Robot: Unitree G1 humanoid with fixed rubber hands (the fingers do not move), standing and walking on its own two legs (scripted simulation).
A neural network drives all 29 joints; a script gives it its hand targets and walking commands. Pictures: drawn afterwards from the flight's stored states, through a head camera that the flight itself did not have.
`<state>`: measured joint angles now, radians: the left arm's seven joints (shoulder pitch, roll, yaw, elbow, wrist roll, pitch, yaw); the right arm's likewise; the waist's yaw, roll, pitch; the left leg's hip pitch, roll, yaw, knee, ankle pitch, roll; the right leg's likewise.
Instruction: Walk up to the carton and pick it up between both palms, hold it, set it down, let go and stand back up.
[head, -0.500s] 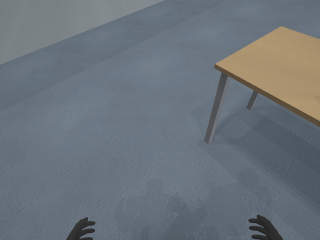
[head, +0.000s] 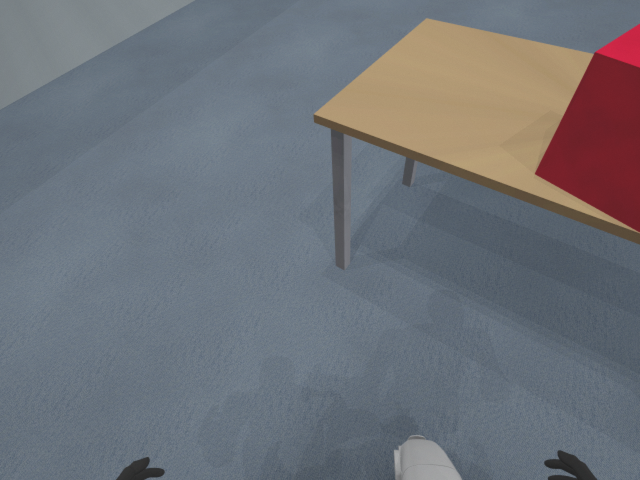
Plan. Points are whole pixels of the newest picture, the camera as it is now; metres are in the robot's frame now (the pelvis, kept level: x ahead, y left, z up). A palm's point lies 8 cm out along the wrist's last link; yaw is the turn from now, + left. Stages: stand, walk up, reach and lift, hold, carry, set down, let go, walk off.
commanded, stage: walk up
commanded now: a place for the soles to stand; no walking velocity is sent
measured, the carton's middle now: out of the picture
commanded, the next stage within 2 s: none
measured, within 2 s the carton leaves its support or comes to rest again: neither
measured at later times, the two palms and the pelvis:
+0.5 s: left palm (238, 402) +0.24 +0.15 -0.13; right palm out of the picture +0.16 -0.38 -0.08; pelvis +0.12 -0.09 -0.02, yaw -16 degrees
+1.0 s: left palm (393, 261) +0.47 -0.10 -0.10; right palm out of the picture +0.11 -0.50 -0.13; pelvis +0.22 -0.25 -0.02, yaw -34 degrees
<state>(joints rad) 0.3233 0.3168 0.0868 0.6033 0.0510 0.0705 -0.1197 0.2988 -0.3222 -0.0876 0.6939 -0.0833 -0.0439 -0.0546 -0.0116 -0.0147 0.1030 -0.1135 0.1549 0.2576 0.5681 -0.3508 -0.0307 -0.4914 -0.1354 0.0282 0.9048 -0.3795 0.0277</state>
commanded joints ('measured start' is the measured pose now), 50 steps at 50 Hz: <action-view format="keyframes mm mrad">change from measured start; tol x32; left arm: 1 70 58 25 -40 -28 -59 -5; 50 72 180 40 -9 -29 -82 124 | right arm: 1 -127 -189 -48 -94 -1 -11 1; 50 118 -76 23 -206 54 10 60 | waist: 1 66 174 -79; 5 154 -433 -96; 22 -86 297 -135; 50 79 -135 -33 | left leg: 1 -194 176 -34 -97 -81 211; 8 -629 -42 -255 713 -278 60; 20 151 -114 -193 17 191 62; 24 -32 431 -931 -405 -649 244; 38 -22 168 -41 -222 296 202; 43 -132 130 32 264 320 153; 45 -473 -6 -26 616 -265 76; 50 -496 6 -254 737 -88 56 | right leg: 1 306 54 -150 -197 120 -50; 7 305 -185 730 -758 -502 -369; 18 -85 12 326 -520 -143 -246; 25 -317 122 80 348 -157 5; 42 314 117 -84 -318 205 -76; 45 683 -61 404 -354 124 -219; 47 524 -192 727 -628 -201 -347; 50 315 -110 445 -538 305 -219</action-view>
